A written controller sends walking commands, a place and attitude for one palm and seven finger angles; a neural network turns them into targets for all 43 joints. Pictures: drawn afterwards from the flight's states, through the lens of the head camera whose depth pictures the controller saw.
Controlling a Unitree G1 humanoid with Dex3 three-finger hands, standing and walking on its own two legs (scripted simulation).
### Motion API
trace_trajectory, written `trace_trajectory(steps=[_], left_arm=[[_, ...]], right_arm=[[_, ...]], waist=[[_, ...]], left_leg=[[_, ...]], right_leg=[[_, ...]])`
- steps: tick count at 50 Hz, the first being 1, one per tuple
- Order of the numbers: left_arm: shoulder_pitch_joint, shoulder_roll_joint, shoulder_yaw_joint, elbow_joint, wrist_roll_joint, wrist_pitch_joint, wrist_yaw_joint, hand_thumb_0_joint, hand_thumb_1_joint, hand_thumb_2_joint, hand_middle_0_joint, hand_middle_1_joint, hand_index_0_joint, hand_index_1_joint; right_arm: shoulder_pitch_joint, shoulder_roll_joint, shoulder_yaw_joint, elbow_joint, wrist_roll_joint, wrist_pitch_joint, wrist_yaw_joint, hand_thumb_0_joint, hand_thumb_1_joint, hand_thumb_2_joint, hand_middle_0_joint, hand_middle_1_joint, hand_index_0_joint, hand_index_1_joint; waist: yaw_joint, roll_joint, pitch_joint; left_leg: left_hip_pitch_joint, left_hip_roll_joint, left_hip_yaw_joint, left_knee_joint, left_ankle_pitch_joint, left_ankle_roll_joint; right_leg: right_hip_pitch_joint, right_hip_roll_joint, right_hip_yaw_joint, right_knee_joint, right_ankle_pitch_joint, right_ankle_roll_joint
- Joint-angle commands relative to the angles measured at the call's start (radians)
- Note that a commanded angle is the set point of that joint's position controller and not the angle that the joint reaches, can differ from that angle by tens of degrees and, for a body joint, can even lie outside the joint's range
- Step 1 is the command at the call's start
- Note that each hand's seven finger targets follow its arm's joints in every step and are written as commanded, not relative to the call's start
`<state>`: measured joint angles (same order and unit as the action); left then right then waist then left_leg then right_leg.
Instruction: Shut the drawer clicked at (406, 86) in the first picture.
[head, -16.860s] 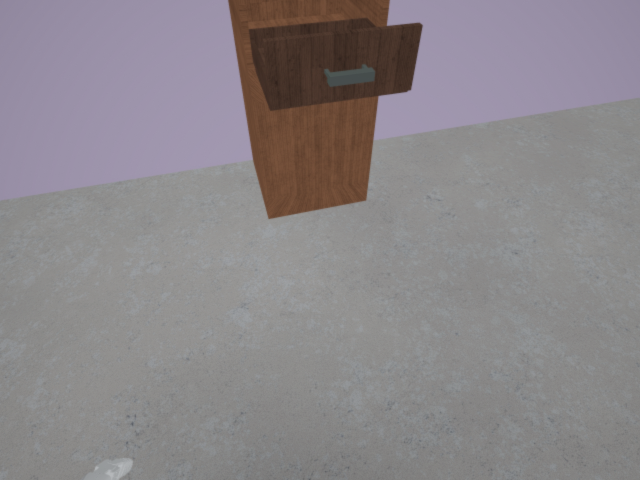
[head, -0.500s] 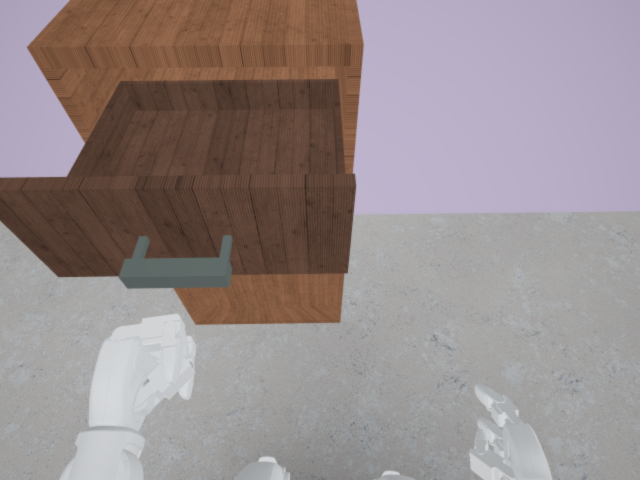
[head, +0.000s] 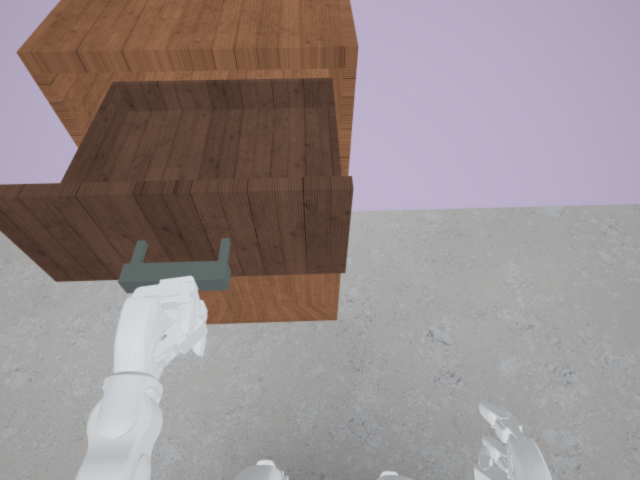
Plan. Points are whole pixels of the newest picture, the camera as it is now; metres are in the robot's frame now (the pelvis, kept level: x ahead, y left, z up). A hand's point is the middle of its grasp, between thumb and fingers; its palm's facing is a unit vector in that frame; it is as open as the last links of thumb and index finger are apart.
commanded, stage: push the drawer shut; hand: left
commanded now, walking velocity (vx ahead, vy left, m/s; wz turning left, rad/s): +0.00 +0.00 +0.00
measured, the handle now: (180, 261) +0.36 +0.19 +0.07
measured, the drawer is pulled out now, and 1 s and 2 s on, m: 0.24 0.12 0.00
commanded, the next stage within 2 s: none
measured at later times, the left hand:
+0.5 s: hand (207, 278) +0.34 +0.15 +0.06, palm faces +0.04 -1.00 -0.04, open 3.3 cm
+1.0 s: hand (211, 235) +0.41 +0.16 +0.06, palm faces +0.05 -1.00 -0.03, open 3.2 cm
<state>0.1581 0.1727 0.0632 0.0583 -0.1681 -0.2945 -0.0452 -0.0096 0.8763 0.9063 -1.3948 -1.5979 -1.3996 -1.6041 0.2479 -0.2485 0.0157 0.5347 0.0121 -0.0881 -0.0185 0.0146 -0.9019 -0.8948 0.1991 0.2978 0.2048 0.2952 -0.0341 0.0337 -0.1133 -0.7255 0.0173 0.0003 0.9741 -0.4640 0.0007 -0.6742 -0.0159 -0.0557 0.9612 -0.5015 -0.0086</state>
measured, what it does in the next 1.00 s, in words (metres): stands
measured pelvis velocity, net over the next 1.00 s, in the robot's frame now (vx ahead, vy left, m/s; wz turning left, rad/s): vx -0.02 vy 0.00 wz -0.02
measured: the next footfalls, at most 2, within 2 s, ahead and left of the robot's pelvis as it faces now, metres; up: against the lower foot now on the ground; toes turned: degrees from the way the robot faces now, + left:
none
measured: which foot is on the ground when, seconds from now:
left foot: down 0.00-1.00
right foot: down 0.00-1.00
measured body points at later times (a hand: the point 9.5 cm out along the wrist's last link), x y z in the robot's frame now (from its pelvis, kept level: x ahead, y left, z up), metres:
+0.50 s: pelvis -0.01 +0.00 +0.00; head +0.05 +0.00 +0.45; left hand +0.33 +0.20 +0.07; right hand +0.12 -0.25 -0.10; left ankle +0.01 +0.12 -0.68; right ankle -0.02 -0.11 -0.68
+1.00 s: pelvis -0.02 +0.00 +0.00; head +0.06 +0.00 +0.44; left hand +0.40 +0.21 +0.07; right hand +0.06 -0.26 -0.12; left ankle +0.01 +0.12 -0.68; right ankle -0.02 -0.11 -0.68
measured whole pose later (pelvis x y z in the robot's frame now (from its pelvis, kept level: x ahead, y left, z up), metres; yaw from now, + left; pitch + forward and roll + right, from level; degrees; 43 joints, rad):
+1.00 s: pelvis -0.02 +0.00 +0.00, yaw -1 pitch +15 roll -1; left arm -0.50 0.27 0.24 0.76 -0.14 -0.38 -0.07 0.03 0.82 0.89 -1.40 -1.60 -1.40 -1.60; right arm 0.29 -0.25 0.01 0.64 0.01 -0.02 -0.01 0.01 -0.90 -0.89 0.20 0.30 0.20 0.30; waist -0.09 0.02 -0.10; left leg -0.80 0.03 0.01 0.97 -0.42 0.00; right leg -0.75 0.00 -0.05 0.95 -0.45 -0.01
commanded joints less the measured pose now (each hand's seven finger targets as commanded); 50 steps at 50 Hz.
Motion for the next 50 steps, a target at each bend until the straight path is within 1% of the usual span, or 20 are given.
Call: trace_trajectory(steps=[1, 2, 5, 8, 10, 12, 13, 18, 19, 22, 26, 29, 33, 34, 39, 41, 42, 46, 47, 50], left_arm=[[-0.276, 0.105, 0.064, -0.171, -0.007, -0.096, 0.02, 0.0, 0.9, 0.9, -1.4, -1.6, -1.4, -1.6], [-0.299, 0.131, 0.086, -0.157, -0.004, -0.098, 0.023, 0.0, 0.9, 0.9, -1.4, -1.6, -1.4, -1.6], [-0.383, 0.119, 0.066, -0.13, -0.002, -0.099, 0.015, 0.0, 0.9, 0.9, -1.4, -1.6, -1.4, -1.6], [-0.435, 0.114, 0.061, -0.084, -0.003, -0.084, 0.012, 0.0, 0.9, 0.9, -1.4, -1.6, -1.4, -1.6], [-0.465, 0.116, 0.064, -0.071, -0.008, -0.08, 0.009, 0.0, 0.9, 0.9, -1.4, -1.6, -1.4, -1.6], [-0.476, 0.148, 0.096, -0.036, -0.009, -0.075, 0.012, 0.0, 0.9, 0.9, -1.4, -1.6, -1.4, -1.6], [-0.489, 0.127, 0.079, -0.035, -0.01, -0.077, 0.012, 0.0, 0.9, 0.9, -1.4, -1.6, -1.4, -1.6], [-0.537, 0.148, 0.114, 0.079, -0.01, -0.081, 0.019, 0.0, 0.9, 0.9, -1.4, -1.6, -1.4, -1.6], [-0.603, 0.127, 0.086, 0.061, -0.008, -0.09, 0.017, 0.0, 0.9, 0.9, -1.4, -1.6, -1.4, -1.6], [-0.627, 0.19, 0.152, 0.132, -0.006, -0.102, 0.021, 0.0, 0.9, 0.9, -1.4, -1.6, -1.4, -1.6], [-0.69, 0.177, 0.139, 0.16, 0.0, -0.118, 0.01, 0.0, 0.9, 0.9, -1.4, -1.6, -1.4, -1.6], [-0.771, 0.19, 0.142, 0.205, -0.003, -0.125, 0.003, 0.0, 0.9, 0.9, -1.4, -1.6, -1.4, -1.6], [-0.802, 0.246, 0.194, 0.262, -0.003, -0.135, -0.002, 0.0, 0.9, 0.9, -1.4, -1.6, -1.4, -1.6], [-0.825, 0.214, 0.165, 0.262, -0.003, -0.138, -0.004, 0.0, 0.9, 0.9, -1.4, -1.6, -1.4, -1.6], [-0.911, 0.238, 0.188, 0.357, -0.004, -0.144, -0.003, 0.0, 0.9, 0.9, -1.4, -1.6, -1.4, -1.6], [-0.948, 0.258, 0.206, 0.402, -0.003, -0.146, -0.007, 0.0, 0.9, 0.9, -1.4, -1.6, -1.4, -1.6], [-0.977, 0.303, 0.237, 0.422, 0.002, -0.15, -0.006, 0.0, 0.9, 0.9, -1.4, -1.6, -1.4, -1.6], [-1.028, 0.278, 0.221, 0.455, 0.006, -0.16, -0.012, 0.0, 0.9, 0.9, -1.4, -1.6, -1.4, -1.6], [-1.036, 0.299, 0.238, 0.469, 0.01, -0.161, -0.01, 0.0, 0.9, 0.9, -1.4, -1.6, -1.4, -1.6], [-1.115, 0.278, 0.214, 0.513, 0.014, -0.164, -0.01, 0.0, 0.9, 0.9, -1.4, -1.6, -1.4, -1.6]], right_arm=[[-0.046, -0.121, -0.048, -0.117, 0.005, -0.052, -0.01, 0.0, -0.9, -0.9, 0.2, 0.3, 0.2, 0.3], [-0.045, -0.124, -0.048, -0.108, 0.003, -0.049, -0.012, 0.0, -0.9, -0.9, 0.2, 0.3, 0.2, 0.3], [-0.051, -0.123, -0.048, -0.101, 0.009, -0.046, -0.014, 0.0, -0.9, -0.9, 0.2, 0.3, 0.2, 0.3], [-0.043, -0.126, -0.048, -0.089, 0.009, -0.04, -0.016, 0.0, -0.9, -0.9, 0.2, 0.3, 0.2, 0.3], [-0.043, -0.125, -0.049, -0.087, 0.011, -0.037, -0.016, 0.0, -0.9, -0.9, 0.2, 0.3, 0.2, 0.3], [-0.036, -0.131, -0.05, -0.082, 0.01, -0.033, -0.017, 0.0, -0.9, -0.9, 0.2, 0.3, 0.2, 0.3], [-0.037, -0.125, -0.049, -0.083, 0.01, -0.031, -0.015, 0.0, -0.9, -0.9, 0.2, 0.3, 0.2, 0.3], [-0.025, -0.13, -0.047, -0.07, 0.011, -0.019, -0.012, 0.0, -0.9, -0.9, 0.2, 0.3, 0.2, 0.3], [-0.024, -0.127, -0.046, -0.068, 0.011, -0.02, -0.011, 0.0, -0.9, -0.9, 0.2, 0.3, 0.2, 0.3], [-0.01, -0.135, -0.05, -0.054, 0.009, -0.012, -0.01, 0.0, -0.9, -0.9, 0.2, 0.3, 0.2, 0.3], [0.002, -0.13, -0.051, -0.05, 0.01, -0.005, -0.006, 0.0, -0.9, -0.9, 0.2, 0.3, 0.2, 0.3], [0.015, -0.134, -0.052, -0.036, 0.009, 0.0, -0.005, 0.0, -0.9, -0.9, 0.2, 0.3, 0.2, 0.3], [0.031, -0.138, -0.055, -0.029, 0.008, 0.009, -0.006, 0.0, -0.9, -0.9, 0.2, 0.3, 0.2, 0.3], [0.032, -0.135, -0.054, -0.032, 0.009, 0.009, -0.004, 0.0, -0.9, -0.9, 0.2, 0.3, 0.2, 0.3], [0.054, -0.144, -0.055, -0.008, 0.008, 0.016, -0.004, 0.0, -0.9, -0.9, 0.2, 0.3, 0.2, 0.3], [0.06, -0.145, -0.056, -0.001, 0.007, 0.019, -0.005, 0.0, -0.9, -0.9, 0.2, 0.3, 0.2, 0.3], [0.069, -0.152, -0.056, 0.003, 0.006, 0.023, -0.008, 0.0, -0.9, -0.9, 0.2, 0.3, 0.2, 0.3], [0.084, -0.147, -0.058, 0.008, 0.003, 0.028, -0.003, 0.0, -0.9, -0.9, 0.2, 0.3, 0.2, 0.3], [0.094, -0.151, -0.06, 0.01, 0.003, 0.029, -0.002, 0.0, -0.9, -0.9, 0.2, 0.3, 0.2, 0.3], [0.103, -0.149, -0.057, 0.02, 0.001, 0.036, 0.002, 0.0, -0.9, -0.9, 0.2, 0.3, 0.2, 0.3]], waist=[[-0.02, -0.019, -0.216], [-0.018, -0.019, -0.219], [-0.026, 0.009, -0.238], [-0.032, -0.01, -0.274], [-0.027, 0.003, -0.29], [-0.022, -0.027, -0.296], [-0.021, -0.007, -0.305], [-0.023, -0.053, -0.254], [-0.035, -0.034, -0.261], [-0.026, -0.052, -0.249], [-0.029, 0.001, -0.285], [-0.046, -0.008, -0.282], [-0.031, -0.005, -0.313], [-0.041, 0.003, -0.317], [-0.057, -0.026, -0.304], [-0.06, -0.027, -0.304], [-0.061, -0.041, -0.302], [-0.059, 0.02, -0.35], [-0.063, 0.015, -0.357], [-0.081, 0.016, -0.343]], left_leg=[[0.163, -0.013, -0.017, -0.115, 0.265, 0.016], [0.157, -0.013, -0.017, -0.113, 0.263, 0.02], [0.177, -0.012, -0.022, -0.118, 0.248, 0.017], [0.19, -0.012, -0.023, -0.119, 0.26, 0.02], [0.206, -0.013, -0.021, -0.124, 0.27, 0.018], [0.199, -0.011, -0.021, -0.129, 0.278, 0.02], [0.212, -0.013, -0.018, -0.133, 0.286, 0.018], [0.182, -0.011, -0.02, -0.144, 0.261, 0.018], [0.187, -0.013, -0.017, -0.144, 0.25, 0.017], [0.163, -0.014, -0.016, -0.142, 0.237, 0.02], [0.186, -0.016, -0.008, -0.142, 0.259, 0.016], [0.173, -0.016, -0.01, -0.138, 0.239, 0.019], [0.163, -0.016, -0.008, -0.142, 0.248, 0.019], [0.174, -0.017, -0.007, -0.142, 0.254, 0.019], [0.15, -0.015, -0.008, -0.136, 0.23, 0.021], [0.13, -0.017, -0.005, -0.128, 0.214, 0.022], [0.118, -0.015, -0.009, -0.127, 0.211, 0.023], [0.156, -0.015, -0.006, -0.122, 0.256, 0.02], [0.166, -0.012, -0.011, -0.118, 0.273, 0.021], [0.156, -0.011, -0.012, -0.114, 0.257, 0.021]], right_leg=[[0.083, 0.016, 0.012, -0.128, 0.322, -0.005], [0.085, 0.017, 0.016, -0.13, 0.316, -0.007], [0.071, 0.016, 0.016, -0.131, 0.291, -0.009], [0.086, 0.017, 0.018, -0.136, 0.306, -0.006], [0.096, 0.017, 0.02, -0.141, 0.321, -0.007], [0.113, 0.019, 0.022, -0.146, 0.329, -0.006], [0.119, 0.017, 0.021, -0.145, 0.341, -0.007], [0.109, 0.023, 0.022, -0.16, 0.319, -0.006], [0.102, 0.02, 0.025, -0.16, 0.313, -0.004], [0.11, 0.024, 0.032, -0.165, 0.301, -0.006], [0.118, 0.023, 0.036, -0.16, 0.331, -0.009], [0.105, 0.025, 0.041, -0.164, 0.315, -0.005], [0.133, 0.026, 0.049, -0.16, 0.328, -0.007], [0.125, 0.027, 0.046, -0.161, 0.333, -0.007], [0.102, 0.029, 0.045, -0.164, 0.312, -0.003], [0.1, 0.028, 0.054, -0.167, 0.299, -0.001], [0.099, 0.029, 0.053, -0.163, 0.292, -0.002], [0.09, 0.029, 0.049, -0.15, 0.334, -0.007], [0.08, 0.032, 0.045, -0.144, 0.342, -0.007], [0.052, 0.034, 0.043, -0.146, 0.322, -0.005]])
